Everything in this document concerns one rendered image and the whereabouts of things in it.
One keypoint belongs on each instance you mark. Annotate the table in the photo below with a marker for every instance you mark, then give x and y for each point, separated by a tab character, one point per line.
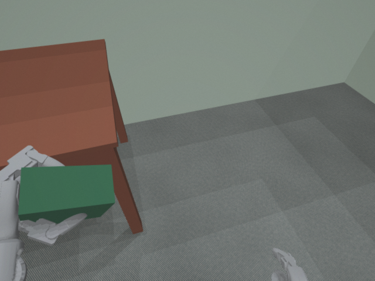
60	99

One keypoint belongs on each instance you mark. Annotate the right robot hand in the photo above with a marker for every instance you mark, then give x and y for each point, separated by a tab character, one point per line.
294	272

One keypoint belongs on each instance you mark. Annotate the sponge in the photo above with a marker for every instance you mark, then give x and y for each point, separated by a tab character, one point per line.
59	192

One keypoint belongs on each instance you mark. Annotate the left robot hand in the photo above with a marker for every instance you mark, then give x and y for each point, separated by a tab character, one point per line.
43	230

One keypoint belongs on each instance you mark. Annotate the robot left forearm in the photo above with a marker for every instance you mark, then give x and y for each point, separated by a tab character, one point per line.
12	266

